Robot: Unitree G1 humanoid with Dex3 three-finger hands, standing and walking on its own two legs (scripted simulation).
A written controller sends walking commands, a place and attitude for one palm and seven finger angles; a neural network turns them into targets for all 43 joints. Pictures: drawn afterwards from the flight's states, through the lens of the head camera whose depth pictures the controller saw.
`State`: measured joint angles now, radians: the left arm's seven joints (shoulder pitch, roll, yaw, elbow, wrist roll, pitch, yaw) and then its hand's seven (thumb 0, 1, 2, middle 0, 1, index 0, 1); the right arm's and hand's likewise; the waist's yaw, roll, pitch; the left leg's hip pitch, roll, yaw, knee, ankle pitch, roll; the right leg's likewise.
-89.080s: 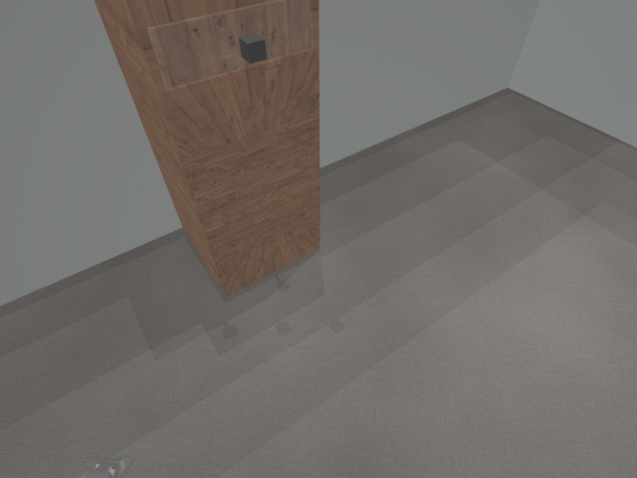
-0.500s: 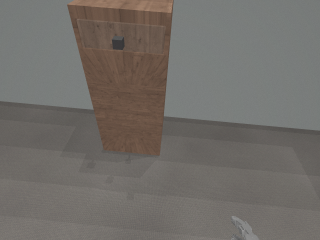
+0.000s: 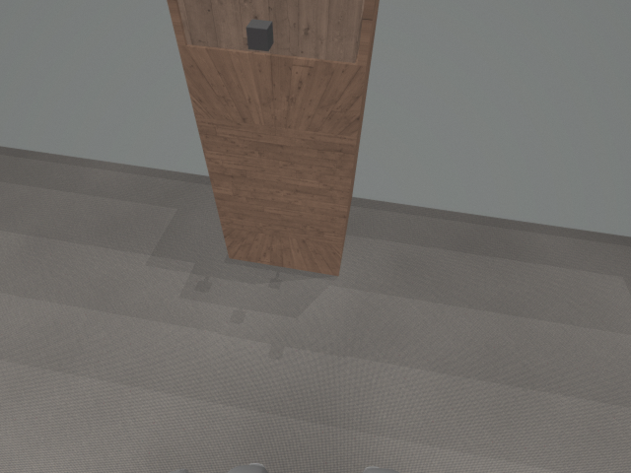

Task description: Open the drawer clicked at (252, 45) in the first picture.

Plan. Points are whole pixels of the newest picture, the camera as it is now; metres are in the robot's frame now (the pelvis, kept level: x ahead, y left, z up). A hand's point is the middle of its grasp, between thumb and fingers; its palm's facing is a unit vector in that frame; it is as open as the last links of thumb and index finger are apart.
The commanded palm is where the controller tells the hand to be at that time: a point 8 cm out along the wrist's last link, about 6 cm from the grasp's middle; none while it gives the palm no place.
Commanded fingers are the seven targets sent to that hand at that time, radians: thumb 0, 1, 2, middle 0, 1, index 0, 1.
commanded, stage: let the arm hang, fingers relaxed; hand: left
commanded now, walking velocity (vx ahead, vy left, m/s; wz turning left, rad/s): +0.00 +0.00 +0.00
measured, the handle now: (262, 31) +0.90 +0.12 +0.15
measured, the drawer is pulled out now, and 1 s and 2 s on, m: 0.00 0.00 0.00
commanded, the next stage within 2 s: look to check the result in 0.78 s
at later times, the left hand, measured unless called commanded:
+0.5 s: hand out of the picture +0.07 +0.21 -0.12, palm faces -0.01 -0.95 -0.31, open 7.4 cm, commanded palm none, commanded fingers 0.00 0.90 0.90 -0.20 -0.30 -0.20 -0.30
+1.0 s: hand out of the picture +0.08 +0.19 -0.13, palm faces -0.02 -0.96 -0.27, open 7.4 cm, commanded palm none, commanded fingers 0.00 0.90 0.90 -0.20 -0.30 -0.20 -0.30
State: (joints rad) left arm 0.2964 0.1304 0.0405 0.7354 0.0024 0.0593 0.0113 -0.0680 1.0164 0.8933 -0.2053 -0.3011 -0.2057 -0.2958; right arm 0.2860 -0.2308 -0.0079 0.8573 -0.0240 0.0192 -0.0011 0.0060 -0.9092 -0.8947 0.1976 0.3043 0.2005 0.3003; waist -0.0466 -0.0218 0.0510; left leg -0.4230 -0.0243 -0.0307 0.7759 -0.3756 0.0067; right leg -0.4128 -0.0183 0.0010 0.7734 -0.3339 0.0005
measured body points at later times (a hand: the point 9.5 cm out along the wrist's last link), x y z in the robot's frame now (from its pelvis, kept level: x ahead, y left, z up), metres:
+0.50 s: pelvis +0.03 +0.00 +0.03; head +0.04 -0.04 +0.48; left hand +0.07 +0.26 -0.10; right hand +0.06 -0.25 -0.14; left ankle +0.05 +0.12 -0.71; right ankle +0.04 -0.12 -0.71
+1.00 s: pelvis +0.04 -0.01 +0.04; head +0.06 -0.03 +0.48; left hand +0.08 +0.24 -0.11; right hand +0.03 -0.26 -0.13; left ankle +0.05 +0.12 -0.71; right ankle +0.04 -0.12 -0.71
